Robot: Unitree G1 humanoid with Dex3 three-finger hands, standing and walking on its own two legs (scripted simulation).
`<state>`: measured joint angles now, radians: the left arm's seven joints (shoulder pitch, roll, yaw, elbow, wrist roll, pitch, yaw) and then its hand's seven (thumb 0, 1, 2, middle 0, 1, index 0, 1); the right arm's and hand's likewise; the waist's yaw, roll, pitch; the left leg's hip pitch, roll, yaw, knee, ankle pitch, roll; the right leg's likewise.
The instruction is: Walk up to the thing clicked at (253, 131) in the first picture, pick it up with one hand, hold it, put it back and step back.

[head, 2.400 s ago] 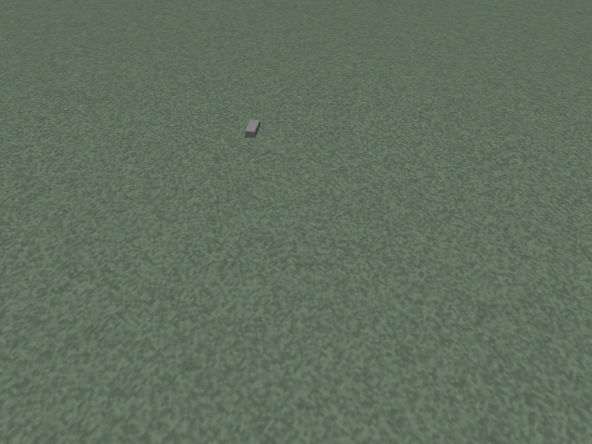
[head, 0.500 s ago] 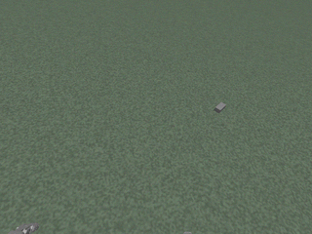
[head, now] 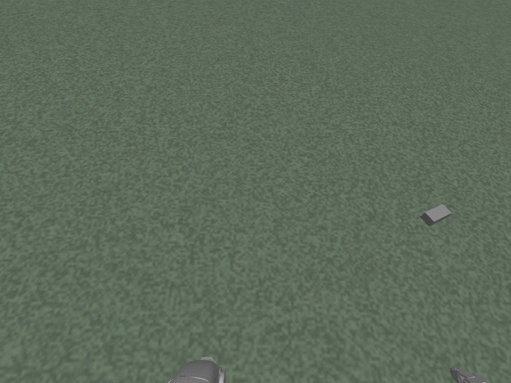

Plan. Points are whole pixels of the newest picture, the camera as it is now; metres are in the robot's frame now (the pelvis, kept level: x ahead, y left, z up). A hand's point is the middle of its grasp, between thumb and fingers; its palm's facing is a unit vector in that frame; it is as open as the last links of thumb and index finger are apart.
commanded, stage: walk up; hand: left
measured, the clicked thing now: (436, 214) +1.01 -0.81 -0.71
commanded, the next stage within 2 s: none
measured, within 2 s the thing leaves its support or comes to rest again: neither
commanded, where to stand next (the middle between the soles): +0.82 -1.19 m, yaw +35 degrees
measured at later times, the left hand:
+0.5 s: hand (240, 326) +0.23 +0.05 -0.10, palm faces +0.20 -0.92 -0.35, open 7.4 cm
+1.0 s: hand (342, 289) +0.34 -0.15 -0.15, palm faces +0.30 -0.88 -0.38, open 7.4 cm
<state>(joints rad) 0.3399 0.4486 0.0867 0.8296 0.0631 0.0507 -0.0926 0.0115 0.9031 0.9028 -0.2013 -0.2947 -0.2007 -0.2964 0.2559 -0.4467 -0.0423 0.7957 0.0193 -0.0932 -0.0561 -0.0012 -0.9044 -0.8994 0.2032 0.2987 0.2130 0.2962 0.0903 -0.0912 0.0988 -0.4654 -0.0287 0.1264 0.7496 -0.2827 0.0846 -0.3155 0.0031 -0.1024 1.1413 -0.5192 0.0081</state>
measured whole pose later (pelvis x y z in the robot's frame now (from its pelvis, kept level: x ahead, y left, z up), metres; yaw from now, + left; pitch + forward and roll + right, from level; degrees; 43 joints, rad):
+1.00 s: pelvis +0.35 -0.47 -0.02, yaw +22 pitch +0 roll -1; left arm 0.25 0.51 0.14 0.72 0.06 0.08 -0.12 0.01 0.90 0.90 -0.20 -0.29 -0.20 -0.30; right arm 0.36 -0.52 -0.04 0.90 -0.04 -0.08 -0.09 0.00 -0.90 -0.90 0.21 0.30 0.22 0.30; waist -0.01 -0.07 0.03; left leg -0.53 0.20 -0.18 0.91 -0.45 0.04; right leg -0.51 -0.09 0.00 0.92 -0.41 0.05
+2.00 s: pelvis +0.58 -0.86 +0.01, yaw +30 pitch -1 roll +0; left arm 0.22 0.47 0.06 0.73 0.05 0.12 -0.06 0.01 0.90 0.90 -0.20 -0.30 -0.20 -0.30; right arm 0.39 -0.40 -0.02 0.90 -0.01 -0.10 -0.10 0.00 -0.90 -0.90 0.21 0.30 0.22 0.30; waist 0.00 -0.11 0.12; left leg -0.42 0.02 0.07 0.78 -0.34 0.04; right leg -0.53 0.06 0.06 1.10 -0.49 -0.04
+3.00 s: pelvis +0.73 -1.29 -0.02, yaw +31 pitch -2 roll +0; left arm 0.22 0.42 0.09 0.81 0.04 0.07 -0.05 0.01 0.91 0.90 -0.20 -0.29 -0.20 -0.30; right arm 0.26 -0.54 -0.09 0.94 -0.02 -0.01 -0.10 0.00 -0.91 -0.90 0.20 0.30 0.21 0.30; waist 0.01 -0.01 0.10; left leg -0.65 0.06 -0.15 1.21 -0.50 0.02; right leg -0.48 -0.03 0.03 1.00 -0.48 0.03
